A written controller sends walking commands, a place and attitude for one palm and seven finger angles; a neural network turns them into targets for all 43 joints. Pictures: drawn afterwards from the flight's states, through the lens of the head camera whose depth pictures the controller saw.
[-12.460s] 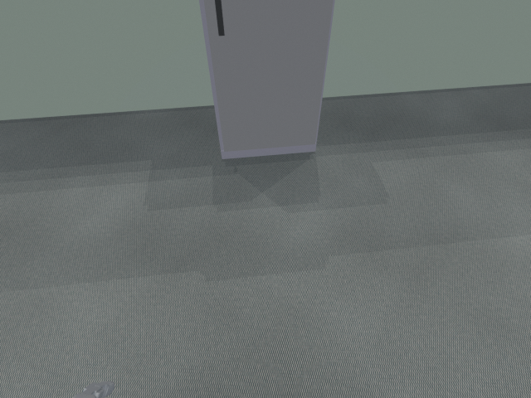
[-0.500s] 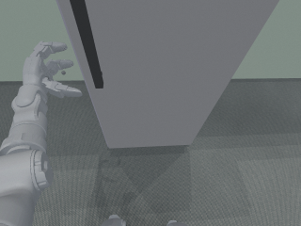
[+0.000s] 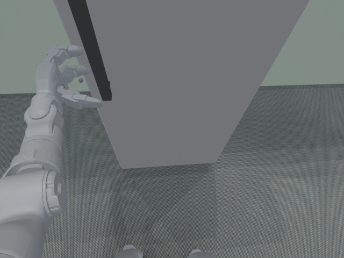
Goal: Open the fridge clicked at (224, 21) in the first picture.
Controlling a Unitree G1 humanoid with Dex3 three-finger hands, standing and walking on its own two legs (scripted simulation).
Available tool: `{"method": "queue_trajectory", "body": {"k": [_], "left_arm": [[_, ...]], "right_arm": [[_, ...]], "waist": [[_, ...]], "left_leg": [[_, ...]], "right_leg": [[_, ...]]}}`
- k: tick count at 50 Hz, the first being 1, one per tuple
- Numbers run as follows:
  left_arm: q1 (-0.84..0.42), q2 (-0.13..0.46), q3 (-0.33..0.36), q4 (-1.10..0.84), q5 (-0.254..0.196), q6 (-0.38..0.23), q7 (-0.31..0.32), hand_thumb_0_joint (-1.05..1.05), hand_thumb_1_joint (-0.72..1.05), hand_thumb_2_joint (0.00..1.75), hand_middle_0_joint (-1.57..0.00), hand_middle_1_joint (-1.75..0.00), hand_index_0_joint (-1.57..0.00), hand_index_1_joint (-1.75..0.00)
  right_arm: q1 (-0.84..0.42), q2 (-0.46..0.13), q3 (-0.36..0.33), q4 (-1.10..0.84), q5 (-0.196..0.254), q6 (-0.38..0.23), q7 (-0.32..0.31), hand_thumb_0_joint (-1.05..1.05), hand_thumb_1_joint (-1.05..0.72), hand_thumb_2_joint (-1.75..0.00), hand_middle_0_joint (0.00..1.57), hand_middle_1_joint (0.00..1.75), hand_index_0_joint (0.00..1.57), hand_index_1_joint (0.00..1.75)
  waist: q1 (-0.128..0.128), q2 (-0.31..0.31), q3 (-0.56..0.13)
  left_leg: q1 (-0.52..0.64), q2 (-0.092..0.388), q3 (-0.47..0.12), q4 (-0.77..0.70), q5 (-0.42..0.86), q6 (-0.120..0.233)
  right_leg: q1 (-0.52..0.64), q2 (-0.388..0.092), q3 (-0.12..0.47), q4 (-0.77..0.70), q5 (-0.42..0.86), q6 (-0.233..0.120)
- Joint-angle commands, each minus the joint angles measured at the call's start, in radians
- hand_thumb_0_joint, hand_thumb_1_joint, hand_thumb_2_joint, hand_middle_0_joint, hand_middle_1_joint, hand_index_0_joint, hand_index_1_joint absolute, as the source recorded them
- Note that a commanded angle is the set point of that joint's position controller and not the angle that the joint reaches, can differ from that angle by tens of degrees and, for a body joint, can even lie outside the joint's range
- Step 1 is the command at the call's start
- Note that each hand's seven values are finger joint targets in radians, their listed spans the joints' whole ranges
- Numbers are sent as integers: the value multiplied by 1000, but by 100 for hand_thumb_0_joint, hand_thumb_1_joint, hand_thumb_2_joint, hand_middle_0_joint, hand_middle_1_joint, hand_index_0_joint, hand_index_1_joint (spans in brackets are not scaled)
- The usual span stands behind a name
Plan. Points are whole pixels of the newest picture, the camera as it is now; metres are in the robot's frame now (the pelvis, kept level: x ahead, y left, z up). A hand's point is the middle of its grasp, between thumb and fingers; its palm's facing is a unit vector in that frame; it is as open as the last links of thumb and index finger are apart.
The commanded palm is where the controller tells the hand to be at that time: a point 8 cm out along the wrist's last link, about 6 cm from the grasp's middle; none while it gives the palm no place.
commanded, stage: feel for the door with the fingertips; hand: left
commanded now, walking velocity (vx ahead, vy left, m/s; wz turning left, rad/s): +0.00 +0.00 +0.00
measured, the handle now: (82, 6) +0.55 +0.15 +0.25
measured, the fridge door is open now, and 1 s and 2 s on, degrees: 0 0 0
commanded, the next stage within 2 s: slide the fingers in behind the handle in 0.54 s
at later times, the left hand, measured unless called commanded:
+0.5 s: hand (80, 74) +0.50 +0.18 +0.12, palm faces +0.03 -1.00 +0.00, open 14.0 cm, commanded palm +0.49 +0.23 +0.11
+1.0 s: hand (84, 75) +0.50 +0.17 +0.12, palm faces +0.01 -1.00 +0.01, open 13.9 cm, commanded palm +0.48 +0.22 +0.11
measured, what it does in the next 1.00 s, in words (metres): stands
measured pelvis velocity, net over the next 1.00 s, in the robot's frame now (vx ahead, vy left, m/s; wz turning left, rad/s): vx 0.00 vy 0.00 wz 0.00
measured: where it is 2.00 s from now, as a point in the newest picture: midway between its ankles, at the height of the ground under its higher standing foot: outside the picture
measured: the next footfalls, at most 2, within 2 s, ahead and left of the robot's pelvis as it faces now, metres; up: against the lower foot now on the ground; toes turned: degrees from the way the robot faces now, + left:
none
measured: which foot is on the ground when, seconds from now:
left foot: down 0.00-1.00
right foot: down 0.00-1.00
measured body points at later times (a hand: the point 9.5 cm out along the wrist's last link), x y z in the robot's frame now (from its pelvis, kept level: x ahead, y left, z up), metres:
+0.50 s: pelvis +0.00 -0.01 +0.00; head +0.10 +0.00 +0.44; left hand +0.50 +0.23 +0.12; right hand +0.02 -0.28 -0.11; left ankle +0.03 +0.11 -0.70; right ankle -0.03 -0.11 -0.70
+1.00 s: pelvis +0.00 +0.00 +0.00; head +0.09 +0.01 +0.44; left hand +0.50 +0.22 +0.12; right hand +0.00 -0.26 -0.12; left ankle +0.03 +0.11 -0.70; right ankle -0.03 -0.11 -0.70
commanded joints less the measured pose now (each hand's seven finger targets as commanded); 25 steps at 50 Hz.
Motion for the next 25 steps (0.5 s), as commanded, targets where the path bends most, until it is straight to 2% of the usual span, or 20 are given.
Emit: {"method": "queue_trajectory", "body": {"k": [1,4,5,6,7,8,9,10,11,13,14,16,18,19,20,24,25], "left_arm": [[-479,204,1,-282,-14,-76,32,0,-50,30,-30,-120,-30,-120],[-460,192,4,-287,-18,-90,45,0,-50,30,-30,-120,-30,-120],[-448,196,10,-262,-16,-84,48,0,-50,30,-30,-120,-30,-120],[-455,197,5,-227,-13,-74,48,0,-50,30,-30,-120,-30,-120],[-458,231,31,-202,-10,-69,51,0,-50,30,-30,-120,-30,-120],[-489,223,11,-205,-1,-63,51,0,-50,30,-30,-120,-30,-120],[-464,228,20,-172,3,-51,52,0,-50,30,-30,-120,-30,-120],[-489,240,21,-177,3,-49,50,0,-50,30,-30,-120,-30,-120],[-474,268,46,-165,5,-46,51,0,-50,30,-30,-120,-30,-120],[-500,270,37,-196,3,-63,46,0,-50,30,-30,-120,-30,-120],[-500,242,17,-180,3,-67,40,0,-50,30,-30,-120,-30,-120],[-534,233,2,-189,0,-79,30,0,-50,30,-30,-120,-30,-120],[-512,257,23,-153,-6,-80,17,0,-50,30,-30,-120,-30,-120],[-533,262,15,-148,-9,-75,10,0,-50,30,-30,-120,-30,-120],[-533,276,26,-139,-9,-68,4,0,-50,30,-30,-120,-30,-120],[-564,248,-6,-144,-9,-56,-8,0,-50,30,-30,-120,-30,-120],[-573,282,23,-141,-7,-56,-4,0,-50,30,-30,-120,-30,-120]], "right_arm": [[100,-157,-63,-68,0,-24,-6,0,-90,-90,20,30,20,30],[102,-157,-68,-61,-1,-25,-1,0,-90,-90,20,30,20,30],[104,-158,-67,-62,-1,-24,-1,0,-90,-90,20,30,20,30],[103,-159,-65,-57,1,-22,-1,0,-90,-90,20,30,20,30],[111,-164,-63,-50,0,-20,-3,0,-90,-90,20,30,20,30],[108,-163,-63,-52,3,-18,-4,0,-90,-90,20,30,20,30],[103,-161,-63,-55,4,-17,-5,0,-90,-90,20,30,20,30],[104,-163,-60,-56,2,-18,-6,0,-90,-90,20,30,20,30],[105,-165,-60,-57,3,-19,-8,0,-90,-90,20,30,20,30],[102,-163,-57,-64,3,-19,-11,0,-90,-90,20,30,20,30],[100,-158,-56,-63,2,-21,-10,0,-90,-90,20,30,20,30],[102,-160,-58,-56,1,-25,-9,0,-90,-90,20,30,20,30],[107,-167,-58,-55,4,-24,-11,0,-90,-90,20,30,20,30],[108,-168,-56,-51,4,-23,-12,0,-90,-90,20,30,20,30],[113,-171,-59,-50,6,-23,-14,0,-90,-90,20,30,20,30],[117,-168,-56,-46,4,-21,-14,0,-90,-90,20,30,20,30],[125,-173,-58,-41,2,-22,-14,0,-90,-90,20,30,20,30]], "waist": [[5,102,-432],[5,67,-439],[8,46,-428],[-4,27,-387],[-4,6,-364],[-14,11,-371],[-8,9,-347],[-14,12,-349],[-6,-3,-355],[-9,20,-393],[-13,23,-377],[-26,45,-389],[-24,17,-392],[-34,20,-381],[-33,12,-388],[-39,76,-402],[-37,70,-405]], "left_leg": [[455,-43,-90,-53,348,15],[461,-43,-91,-48,375,14],[439,-44,-89,-51,364,16],[408,-46,-83,-53,338,19],[379,-49,-81,-52,325,22],[377,-50,-81,-59,320,23],[359,-52,-74,-57,297,25],[349,-53,-76,-60,286,25],[339,-55,-72,-59,280,28],[351,-57,-70,-55,308,28],[356,-56,-74,-53,302,25],[373,-54,-76,-44,296,26],[349,-56,-73,-40,294,28],[336,-57,-74,-42,286,29],[330,-56,-74,-41,283,31],[360,-56,-79,-32,302,28],[363,-52,-83,-31,307,28]], "right_leg": [[27,31,32,-99,383,14],[46,33,34,-95,419,14],[53,33,35,-96,420,16],[54,31,38,-103,417,20],[65,29,41,-105,415,19],[67,26,46,-104,421,23],[63,24,49,-113,408,24],[69,21,52,-113,404,25],[84,21,58,-116,407,25],[105,17,66,-110,443,26],[86,20,59,-109,428,24],[63,21,62,-111,416,25],[82,21,69,-112,430,27],[86,19,69,-113,430,28],[86,19,72,-115,430,29],[52,19,65,-110,423,25],[46,20,62,-109,417,25]]}}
